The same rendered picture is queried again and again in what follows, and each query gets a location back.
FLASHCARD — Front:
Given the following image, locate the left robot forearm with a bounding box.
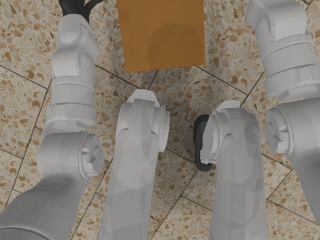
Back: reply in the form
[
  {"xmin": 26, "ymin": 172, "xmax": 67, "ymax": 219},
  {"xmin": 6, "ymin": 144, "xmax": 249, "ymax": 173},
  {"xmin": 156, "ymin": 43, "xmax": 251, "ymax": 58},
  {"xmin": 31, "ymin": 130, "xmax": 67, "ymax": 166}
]
[{"xmin": 36, "ymin": 14, "xmax": 100, "ymax": 173}]

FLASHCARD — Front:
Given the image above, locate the left robot thigh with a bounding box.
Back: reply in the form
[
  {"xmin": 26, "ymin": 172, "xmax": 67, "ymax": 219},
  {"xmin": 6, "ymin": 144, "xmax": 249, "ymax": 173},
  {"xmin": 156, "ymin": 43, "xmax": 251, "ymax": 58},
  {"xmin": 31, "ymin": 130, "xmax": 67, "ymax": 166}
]
[{"xmin": 96, "ymin": 98, "xmax": 170, "ymax": 240}]

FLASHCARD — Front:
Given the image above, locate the robot left shin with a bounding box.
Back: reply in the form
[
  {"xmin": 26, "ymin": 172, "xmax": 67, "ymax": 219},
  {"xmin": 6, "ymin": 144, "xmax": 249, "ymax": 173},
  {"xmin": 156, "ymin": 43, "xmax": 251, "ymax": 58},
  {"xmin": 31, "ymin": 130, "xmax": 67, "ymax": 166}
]
[{"xmin": 115, "ymin": 89, "xmax": 160, "ymax": 140}]

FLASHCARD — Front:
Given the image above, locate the robot right upper arm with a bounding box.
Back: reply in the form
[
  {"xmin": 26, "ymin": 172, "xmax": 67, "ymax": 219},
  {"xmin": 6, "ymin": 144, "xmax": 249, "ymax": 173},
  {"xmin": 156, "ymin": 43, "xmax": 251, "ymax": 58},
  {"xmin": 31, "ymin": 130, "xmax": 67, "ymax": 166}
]
[{"xmin": 264, "ymin": 97, "xmax": 320, "ymax": 227}]

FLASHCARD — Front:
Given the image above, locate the robot left hand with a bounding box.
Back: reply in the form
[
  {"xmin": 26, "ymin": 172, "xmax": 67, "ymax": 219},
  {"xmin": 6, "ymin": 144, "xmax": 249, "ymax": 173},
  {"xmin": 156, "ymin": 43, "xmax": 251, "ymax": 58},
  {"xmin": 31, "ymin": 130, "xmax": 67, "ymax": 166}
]
[{"xmin": 58, "ymin": 0, "xmax": 103, "ymax": 24}]

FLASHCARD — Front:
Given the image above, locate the right robot forearm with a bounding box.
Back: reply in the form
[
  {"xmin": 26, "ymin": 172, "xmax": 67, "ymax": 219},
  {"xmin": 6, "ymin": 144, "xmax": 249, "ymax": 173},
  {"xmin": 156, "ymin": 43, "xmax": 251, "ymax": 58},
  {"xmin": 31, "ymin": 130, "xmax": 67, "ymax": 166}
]
[{"xmin": 245, "ymin": 0, "xmax": 320, "ymax": 102}]

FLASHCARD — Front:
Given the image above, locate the carton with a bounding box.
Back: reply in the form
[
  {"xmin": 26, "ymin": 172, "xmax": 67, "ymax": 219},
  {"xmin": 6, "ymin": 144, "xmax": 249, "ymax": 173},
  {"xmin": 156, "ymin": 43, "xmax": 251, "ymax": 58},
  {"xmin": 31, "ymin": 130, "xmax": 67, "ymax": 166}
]
[{"xmin": 116, "ymin": 0, "xmax": 206, "ymax": 73}]

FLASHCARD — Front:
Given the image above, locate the robot left upper arm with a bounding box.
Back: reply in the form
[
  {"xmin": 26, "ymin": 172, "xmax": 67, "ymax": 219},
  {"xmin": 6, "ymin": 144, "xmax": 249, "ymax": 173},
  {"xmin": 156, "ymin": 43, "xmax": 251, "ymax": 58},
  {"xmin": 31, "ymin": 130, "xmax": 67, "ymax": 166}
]
[{"xmin": 0, "ymin": 131, "xmax": 105, "ymax": 240}]

